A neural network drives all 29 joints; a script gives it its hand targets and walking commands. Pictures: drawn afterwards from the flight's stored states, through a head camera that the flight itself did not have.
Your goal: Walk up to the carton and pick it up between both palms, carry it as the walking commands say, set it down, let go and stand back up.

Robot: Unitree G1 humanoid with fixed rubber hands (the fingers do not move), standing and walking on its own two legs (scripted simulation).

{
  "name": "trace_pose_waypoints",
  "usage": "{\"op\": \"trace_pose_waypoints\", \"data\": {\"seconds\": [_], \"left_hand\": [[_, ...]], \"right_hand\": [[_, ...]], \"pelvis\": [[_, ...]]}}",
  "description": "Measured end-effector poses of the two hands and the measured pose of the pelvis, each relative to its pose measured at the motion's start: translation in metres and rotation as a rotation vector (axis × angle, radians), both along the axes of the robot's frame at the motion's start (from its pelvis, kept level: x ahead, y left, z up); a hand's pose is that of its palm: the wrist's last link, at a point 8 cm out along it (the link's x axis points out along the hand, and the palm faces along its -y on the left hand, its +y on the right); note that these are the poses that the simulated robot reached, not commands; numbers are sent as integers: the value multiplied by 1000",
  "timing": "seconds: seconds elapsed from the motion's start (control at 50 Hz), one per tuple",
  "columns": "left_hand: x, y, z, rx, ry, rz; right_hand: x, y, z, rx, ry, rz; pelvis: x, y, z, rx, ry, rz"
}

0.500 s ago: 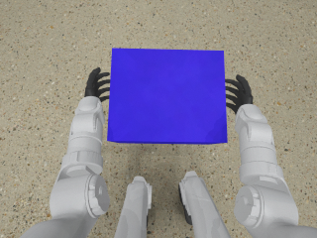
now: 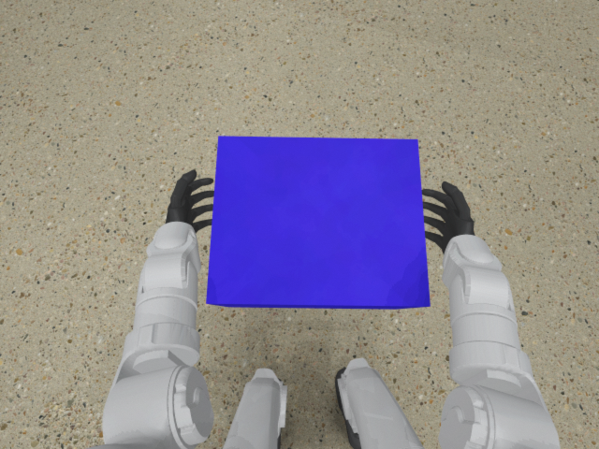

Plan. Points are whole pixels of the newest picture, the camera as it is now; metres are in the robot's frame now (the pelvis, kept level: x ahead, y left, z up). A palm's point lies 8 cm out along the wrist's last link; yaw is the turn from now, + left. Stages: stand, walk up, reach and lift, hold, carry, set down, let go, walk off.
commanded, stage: reach and lift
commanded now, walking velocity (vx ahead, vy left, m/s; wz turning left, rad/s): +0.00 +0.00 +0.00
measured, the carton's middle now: (315, 230) +0.42 -0.03 -0.13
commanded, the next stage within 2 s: none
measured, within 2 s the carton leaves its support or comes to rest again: neither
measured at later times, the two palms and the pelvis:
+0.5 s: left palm (162, 221) +0.39 +0.16 +0.03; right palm (490, 236) +0.34 -0.22 +0.03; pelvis +0.02 -0.01 +0.06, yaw +0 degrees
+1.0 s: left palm (135, 219) +0.37 +0.16 +0.09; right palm (528, 233) +0.33 -0.21 +0.09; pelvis +0.03 +0.00 +0.10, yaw +0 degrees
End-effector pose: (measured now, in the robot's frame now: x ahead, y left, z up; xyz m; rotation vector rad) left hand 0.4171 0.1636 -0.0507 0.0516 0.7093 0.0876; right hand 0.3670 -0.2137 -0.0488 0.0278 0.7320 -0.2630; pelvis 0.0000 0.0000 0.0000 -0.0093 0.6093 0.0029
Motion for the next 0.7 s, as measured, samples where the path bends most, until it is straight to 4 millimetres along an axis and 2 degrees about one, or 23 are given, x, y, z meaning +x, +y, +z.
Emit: {"op": "trace_pose_waypoints", "data": {"seconds": [0.38, 0.7], "left_hand": [[-18, -1, 60, -9, 1, -34], [-33, 0, 106, 0, -10, -42]], "right_hand": [[-17, -3, 59, 1, 0, -5], [-30, -2, 103, -7, -12, -5]], "pelvis": [[14, -5, 48, 9, -136, -2], [23, -7, 76, 9, -283, -6]]}}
